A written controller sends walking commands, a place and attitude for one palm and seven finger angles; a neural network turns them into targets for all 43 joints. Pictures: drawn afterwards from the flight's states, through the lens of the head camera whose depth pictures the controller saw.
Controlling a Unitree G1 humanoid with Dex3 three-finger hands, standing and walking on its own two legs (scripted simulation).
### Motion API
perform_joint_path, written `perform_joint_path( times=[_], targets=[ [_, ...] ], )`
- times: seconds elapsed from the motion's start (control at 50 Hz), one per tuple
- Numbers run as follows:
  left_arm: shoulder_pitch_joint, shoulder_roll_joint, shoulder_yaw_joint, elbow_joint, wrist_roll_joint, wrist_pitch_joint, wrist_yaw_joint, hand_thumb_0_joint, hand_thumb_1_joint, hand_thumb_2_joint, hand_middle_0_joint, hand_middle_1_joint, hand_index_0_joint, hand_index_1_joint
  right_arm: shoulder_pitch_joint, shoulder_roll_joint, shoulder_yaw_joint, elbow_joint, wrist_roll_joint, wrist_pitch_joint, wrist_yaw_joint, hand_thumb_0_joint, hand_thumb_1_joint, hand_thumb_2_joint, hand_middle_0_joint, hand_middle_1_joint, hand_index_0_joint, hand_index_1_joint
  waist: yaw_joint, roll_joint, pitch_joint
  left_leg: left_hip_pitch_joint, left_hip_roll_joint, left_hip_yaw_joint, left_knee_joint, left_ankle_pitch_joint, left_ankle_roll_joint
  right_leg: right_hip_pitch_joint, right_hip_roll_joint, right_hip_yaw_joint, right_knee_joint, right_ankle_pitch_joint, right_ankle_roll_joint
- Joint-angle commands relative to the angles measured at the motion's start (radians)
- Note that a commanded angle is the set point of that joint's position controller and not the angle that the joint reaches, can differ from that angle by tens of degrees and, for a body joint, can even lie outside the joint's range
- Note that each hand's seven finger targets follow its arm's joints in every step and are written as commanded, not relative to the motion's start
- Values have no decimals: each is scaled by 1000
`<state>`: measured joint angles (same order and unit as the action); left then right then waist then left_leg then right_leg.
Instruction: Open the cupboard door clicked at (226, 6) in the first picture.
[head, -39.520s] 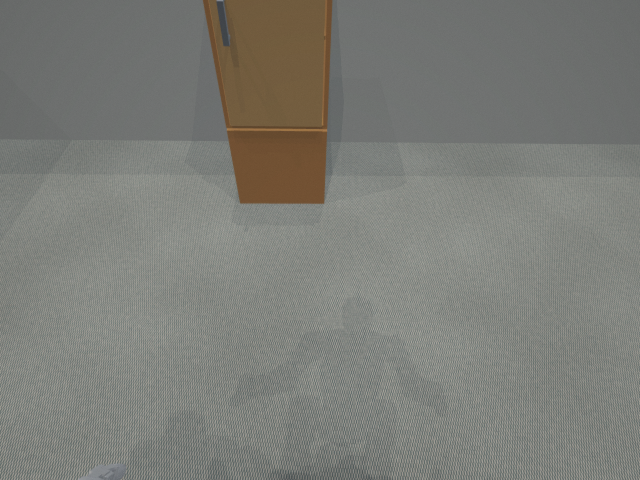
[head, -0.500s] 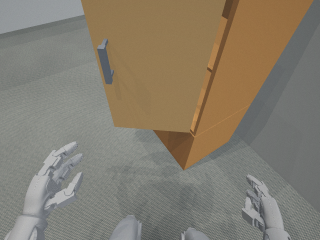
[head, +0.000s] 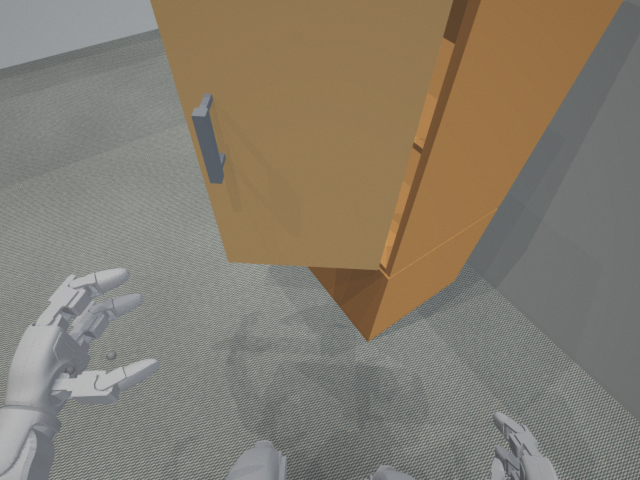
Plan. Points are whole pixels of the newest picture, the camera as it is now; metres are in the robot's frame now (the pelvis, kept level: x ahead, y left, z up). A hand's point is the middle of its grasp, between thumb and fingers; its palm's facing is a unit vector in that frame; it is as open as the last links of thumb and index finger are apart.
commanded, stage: raise the hand with hooked fingers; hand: left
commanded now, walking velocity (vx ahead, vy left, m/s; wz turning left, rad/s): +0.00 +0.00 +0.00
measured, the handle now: (212, 140) +0.55 +0.20 +0.09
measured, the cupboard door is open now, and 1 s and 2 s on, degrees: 52 52 52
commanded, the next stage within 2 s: move the hooked fingers beside the handle in 1.22 s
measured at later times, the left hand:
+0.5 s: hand (65, 313) +0.27 +0.29 +0.09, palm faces +0.02 -1.00 -0.04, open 13.8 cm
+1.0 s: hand (70, 282) +0.30 +0.29 +0.11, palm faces +0.02 -1.00 -0.03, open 13.9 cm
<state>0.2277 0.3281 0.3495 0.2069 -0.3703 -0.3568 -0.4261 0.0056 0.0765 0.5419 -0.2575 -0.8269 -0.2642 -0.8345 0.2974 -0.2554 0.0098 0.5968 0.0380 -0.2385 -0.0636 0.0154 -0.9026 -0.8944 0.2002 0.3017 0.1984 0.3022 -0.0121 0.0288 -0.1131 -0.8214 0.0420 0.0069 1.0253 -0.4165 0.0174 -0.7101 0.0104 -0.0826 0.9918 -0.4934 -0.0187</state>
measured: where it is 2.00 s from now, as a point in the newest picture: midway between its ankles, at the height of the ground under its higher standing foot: outside the picture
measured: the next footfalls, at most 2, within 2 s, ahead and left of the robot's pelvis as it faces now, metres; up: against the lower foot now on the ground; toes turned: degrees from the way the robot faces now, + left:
none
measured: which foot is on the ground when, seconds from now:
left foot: down 0.00-1.00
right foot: down 0.00-1.00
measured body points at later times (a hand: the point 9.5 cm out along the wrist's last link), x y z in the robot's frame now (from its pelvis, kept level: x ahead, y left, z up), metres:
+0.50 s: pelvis +0.00 +0.03 +0.02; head +0.04 +0.04 +0.47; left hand +0.26 +0.34 +0.09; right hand +0.18 -0.20 -0.05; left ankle +0.05 +0.11 -0.67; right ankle +0.00 -0.11 -0.67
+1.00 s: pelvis +0.01 +0.01 +0.03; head +0.04 +0.02 +0.48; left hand +0.29 +0.34 +0.11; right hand +0.16 -0.24 -0.05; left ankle +0.05 +0.11 -0.67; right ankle +0.00 -0.11 -0.67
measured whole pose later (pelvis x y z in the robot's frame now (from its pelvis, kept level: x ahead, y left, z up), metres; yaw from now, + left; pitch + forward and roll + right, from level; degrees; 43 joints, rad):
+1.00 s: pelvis +0.01 +0.01 +0.03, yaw +0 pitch +8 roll -2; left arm -0.04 0.43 0.42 0.38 -0.35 -0.20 -0.49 -0.01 -0.50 0.30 -0.30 -1.19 -0.30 -1.20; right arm 0.30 -0.28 0.04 0.56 0.05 -0.19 -0.08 0.01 -0.90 -0.89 0.20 0.30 0.20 0.30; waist -0.01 0.02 -0.07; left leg -0.63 0.02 0.02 0.84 -0.35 0.04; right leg -0.51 0.00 -0.07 0.79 -0.41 0.00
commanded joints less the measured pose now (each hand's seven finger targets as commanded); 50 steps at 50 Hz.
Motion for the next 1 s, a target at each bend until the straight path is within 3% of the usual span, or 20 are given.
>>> perform_joint_path(
  times=[0.0, 0.06, 0.2, 0.26, 0.3, 0.54, 0.7, 0.74, 0.78, 0.82, 0.88, 0.98],
  targets=[
    [-119, 203, 79, -216, -16, -69, 0, 0, -150, 450, -275, -975, -275, -975, -54, -149, -55, -163, 2, -67, -16, 0, -900, -900, 200, 300, 200, 300, 17, 33, -223, 258, -28, -44, -167, 176, 15, 53, 21, 46, -175, 175, 2],
    [-147, 232, 102, -222, -18, -57, 8, 0, -220, 420, -280, -1020, -280, -1020, -51, -154, -52, -165, 1, -61, -19, 0, -900, -900, 200, 300, 200, 300, 21, 45, -218, 286, -26, -52, -186, 191, 12, 65, 29, 34, -175, 190, -5],
    [-206, 231, 93, -198, -9, -5, 5, 0, -383, 350, -292, -1125, -292, -1125, -55, -155, -39, -182, 6, -42, -21, 0, -900, -900, 200, 300, 200, 300, 21, 101, -193, 340, -22, -66, -243, 172, -1, 70, 31, 11, -199, 179, -10],
    [-263, 235, 80, -163, -6, 26, -8, 0, -453, 320, -297, -1170, -297, -1170, -53, -161, -32, -183, 7, -34, -24, 0, -900, -900, 200, 300, 200, 300, 12, 76, -159, 349, -18, -81, -265, 148, -3, 68, 39, 5, -214, 172, -14],
    [-295, 246, 81, -177, 3, 36, -10, 0, -500, 300, -300, -1200, -300, -1200, -58, -159, -32, -186, 10, -32, -27, 0, -900, -900, 200, 300, 200, 300, 11, 105, -178, 381, -16, -85, -279, 147, -5, 68, 35, 4, -221, 170, -12],
    [-435, 311, 122, -90, 4, 88, -36, 0, -500, 300, -300, -1200, -300, -1200, -63, -164, -18, -181, 13, -18, -41, 0, -900, -900, 200, 300, 200, 300, 14, 89, -172, 429, -17, -96, -337, 126, -7, 115, 34, 4, -271, 171, -14],
    [-503, 375, 168, -38, -8, 99, -67, 0, -500, 300, -300, -1200, -300, -1200, -49, -170, -19, -167, 14, -14, -44, 0, -900, -900, 200, 300, 200, 300, 16, 90, -191, 456, -24, -73, -334, 208, -3, 165, 37, 14, -300, 227, -15],
    [-477, 335, 145, 5, -14, 107, -77, 0, -500, 300, -300, -1200, -300, -1200, -47, -169, -21, -167, 16, -12, -43, 0, -900, -900, 200, 300, 200, 300, 13, 64, -170, 441, -26, -68, -334, 199, -1, 156, 36, 11, -305, 226, -11],
    [-477, 332, 133, 10, -12, 111, -84, 0, -500, 300, -300, -1200, -300, -1200, -47, -170, -22, -171, 18, -11, -39, 0, -900, -900, 200, 300, 200, 300, 17, 76, -161, 439, -27, -65, -333, 214, 0, 161, 37, 13, -304, 240, -15],
    [-474, 344, 144, -7, -8, 109, -78, 0, -500, 300, -300, -1200, -300, -1200, -43, -170, -27, -173, 17, -9, -36, 0, -900, -900, 200, 300, 200, 300, 20, 94, -186, 454, -28, -61, -331, 227, 1, 163, 35, 15, -303, 249, -13],
    [-473, 375, 176, -33, -9, 94, -64, 0, -500, 300, -300, -1200, -300, -1200, -40, -170, -28, -177, 12, -7, -33, 0, -900, -900, 200, 300, 200, 300, 25, 73, -198, 451, -29, -55, -327, 247, 3, 183, 36, 20, -304, 270, -13],
    [-481, 372, 179, -26, -7, 70, -53, 0, -500, 300, -300, -1200, -300, -1200, -40, -167, -26, -171, 13, -5, -36, 0, -900, -900, 200, 300, 200, 300, 21, 73, -190, 440, -30, -45, -322, 244, 5, 191, 35, 26, -304, 275, -11]
  ],
)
